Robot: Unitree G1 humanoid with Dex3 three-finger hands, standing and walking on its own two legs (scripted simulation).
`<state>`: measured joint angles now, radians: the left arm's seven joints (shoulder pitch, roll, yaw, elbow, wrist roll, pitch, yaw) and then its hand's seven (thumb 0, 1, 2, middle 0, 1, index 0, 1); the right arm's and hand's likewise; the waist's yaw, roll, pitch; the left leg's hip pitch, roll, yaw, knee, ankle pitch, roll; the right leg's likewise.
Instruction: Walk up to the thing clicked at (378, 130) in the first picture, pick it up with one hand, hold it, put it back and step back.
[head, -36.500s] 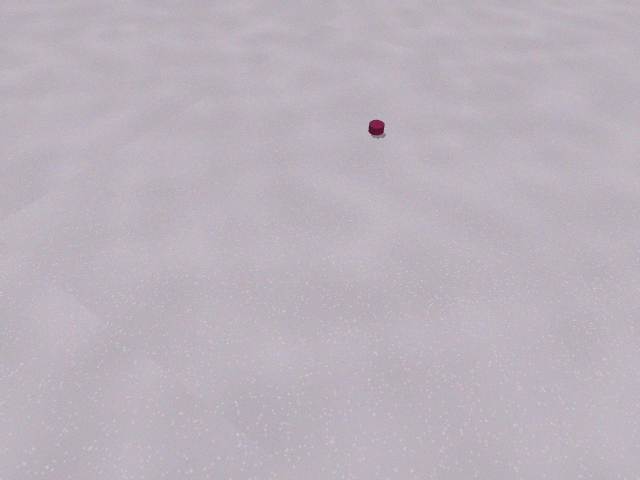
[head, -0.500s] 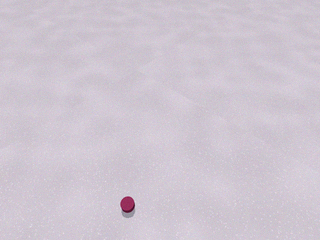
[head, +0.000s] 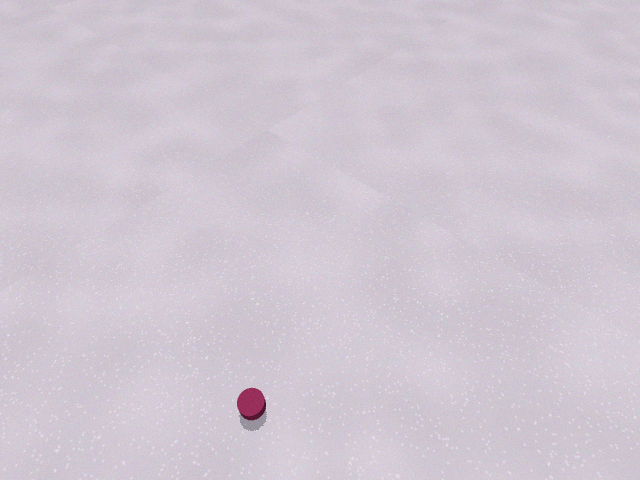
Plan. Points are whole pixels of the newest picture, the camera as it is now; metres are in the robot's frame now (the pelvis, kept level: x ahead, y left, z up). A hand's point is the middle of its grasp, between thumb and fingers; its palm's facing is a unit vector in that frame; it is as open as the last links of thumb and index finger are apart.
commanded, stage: stand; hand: left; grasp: from above
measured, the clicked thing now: (251, 404) +0.44 +0.22 -0.76
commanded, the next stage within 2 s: step back in 1.12 s
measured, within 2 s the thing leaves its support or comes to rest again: neither
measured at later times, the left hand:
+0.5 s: hand out of the picture +0.08 +0.25 -0.16, palm faces +0.01 -0.94 -0.34, open 7.4 cm
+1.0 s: hand out of the picture +0.07 +0.24 -0.16, palm faces +0.00 -0.94 -0.33, open 7.4 cm
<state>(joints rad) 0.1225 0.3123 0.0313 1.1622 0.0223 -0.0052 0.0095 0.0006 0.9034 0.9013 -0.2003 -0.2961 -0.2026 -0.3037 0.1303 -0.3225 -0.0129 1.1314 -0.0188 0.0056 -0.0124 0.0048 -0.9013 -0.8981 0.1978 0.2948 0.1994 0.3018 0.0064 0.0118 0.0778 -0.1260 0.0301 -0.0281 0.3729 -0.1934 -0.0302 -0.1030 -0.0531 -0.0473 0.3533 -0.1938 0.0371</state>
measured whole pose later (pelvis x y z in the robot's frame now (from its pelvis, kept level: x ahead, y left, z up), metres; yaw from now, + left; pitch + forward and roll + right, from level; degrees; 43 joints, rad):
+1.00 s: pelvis +0.01 -0.01 +0.00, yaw +0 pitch -2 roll +0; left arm 0.11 0.33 0.03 1.14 0.02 -0.01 0.00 0.00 0.90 0.90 -0.20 -0.30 -0.20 -0.30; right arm 0.12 -0.34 0.00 1.13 -0.02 0.00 0.00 0.00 -0.90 -0.90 0.20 0.29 0.20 0.30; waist 0.00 0.01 0.07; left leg -0.12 0.04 -0.03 0.35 -0.19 -0.04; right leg -0.10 -0.05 -0.05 0.34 -0.20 0.03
